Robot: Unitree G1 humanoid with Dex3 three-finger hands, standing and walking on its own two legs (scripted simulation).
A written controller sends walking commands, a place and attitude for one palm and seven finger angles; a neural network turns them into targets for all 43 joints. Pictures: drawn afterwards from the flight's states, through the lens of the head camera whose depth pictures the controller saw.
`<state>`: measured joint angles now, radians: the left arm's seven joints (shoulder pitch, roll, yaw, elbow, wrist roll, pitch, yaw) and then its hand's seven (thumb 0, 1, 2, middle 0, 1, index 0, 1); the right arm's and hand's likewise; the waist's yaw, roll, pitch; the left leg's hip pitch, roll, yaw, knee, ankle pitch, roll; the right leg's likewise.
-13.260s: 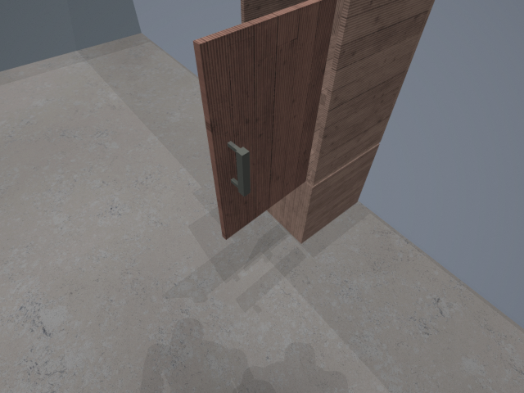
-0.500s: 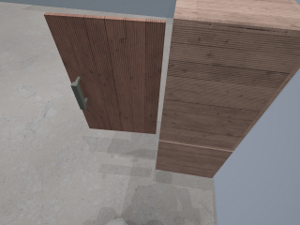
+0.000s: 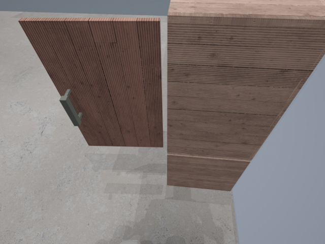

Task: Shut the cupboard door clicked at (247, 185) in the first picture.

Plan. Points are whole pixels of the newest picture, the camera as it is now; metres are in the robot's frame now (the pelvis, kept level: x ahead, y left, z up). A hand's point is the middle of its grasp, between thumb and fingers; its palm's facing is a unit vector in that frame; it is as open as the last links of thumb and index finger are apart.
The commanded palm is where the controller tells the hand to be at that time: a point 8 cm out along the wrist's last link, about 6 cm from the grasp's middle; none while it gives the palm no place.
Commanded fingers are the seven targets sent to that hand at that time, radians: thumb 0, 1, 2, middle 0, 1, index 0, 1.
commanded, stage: come to a stop and stand still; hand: left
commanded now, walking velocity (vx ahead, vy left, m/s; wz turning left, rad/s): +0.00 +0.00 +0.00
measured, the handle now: (73, 108) +0.54 +0.37 -0.04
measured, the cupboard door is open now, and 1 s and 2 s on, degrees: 94 94 94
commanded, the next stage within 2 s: look again from close up in 0.42 s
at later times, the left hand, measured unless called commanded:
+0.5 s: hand out of the picture +0.02 +0.18 -0.16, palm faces -0.01 -0.98 -0.21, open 7.3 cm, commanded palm none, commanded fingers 0.00 0.90 0.90 -0.20 -0.30 -0.20 -0.30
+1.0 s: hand out of the picture +0.01 +0.19 -0.16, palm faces -0.01 -0.98 -0.20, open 7.4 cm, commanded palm none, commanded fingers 0.00 0.90 0.90 -0.20 -0.30 -0.20 -0.30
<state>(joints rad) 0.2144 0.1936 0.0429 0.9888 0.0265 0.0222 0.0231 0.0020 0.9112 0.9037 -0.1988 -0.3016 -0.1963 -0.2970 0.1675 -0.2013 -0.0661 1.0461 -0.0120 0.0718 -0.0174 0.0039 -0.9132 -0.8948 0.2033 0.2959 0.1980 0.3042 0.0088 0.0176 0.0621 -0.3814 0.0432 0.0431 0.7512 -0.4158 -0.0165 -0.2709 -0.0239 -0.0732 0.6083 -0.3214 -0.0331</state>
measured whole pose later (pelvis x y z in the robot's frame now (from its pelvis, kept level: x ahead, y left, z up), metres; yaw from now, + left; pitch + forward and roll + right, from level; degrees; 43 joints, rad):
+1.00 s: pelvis +0.00 +0.01 +0.01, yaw -2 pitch -1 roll +1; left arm 0.27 0.16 -0.02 1.11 0.01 -0.02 0.02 0.00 0.91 0.90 -0.20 -0.30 -0.20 -0.30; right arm 0.27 -0.17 0.02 1.10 -0.01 -0.03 -0.03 0.01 -0.91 -0.90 0.20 0.30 0.20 0.30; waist 0.01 0.01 0.04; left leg -0.14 -0.01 0.07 0.43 -0.28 0.03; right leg -0.21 -0.02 -0.04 0.48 -0.25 -0.01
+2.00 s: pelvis +0.00 -0.01 +0.01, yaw -1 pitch -1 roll +1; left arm 0.24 0.19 -0.01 1.11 0.01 -0.02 0.02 0.00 0.91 0.90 -0.20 -0.30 -0.20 -0.30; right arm 0.23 -0.18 0.02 1.14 -0.01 -0.02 -0.03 0.01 -0.91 -0.90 0.20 0.30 0.20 0.30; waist 0.01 -0.01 0.05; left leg -0.12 0.01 0.05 0.39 -0.26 -0.01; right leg -0.19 0.01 -0.06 0.43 -0.23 -0.04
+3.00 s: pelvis +0.02 +0.03 +0.00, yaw +0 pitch +0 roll +1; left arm 0.32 0.17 0.05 1.07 0.03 0.03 0.02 0.00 0.91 0.90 -0.20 -0.30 -0.20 -0.30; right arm 0.33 -0.14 -0.01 1.07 -0.02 0.00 -0.02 0.00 -0.91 -0.90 0.20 0.30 0.19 0.30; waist 0.03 -0.05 0.03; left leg -0.18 -0.03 0.11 0.50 -0.32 0.05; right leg -0.31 -0.06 -0.06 0.76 -0.47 -0.03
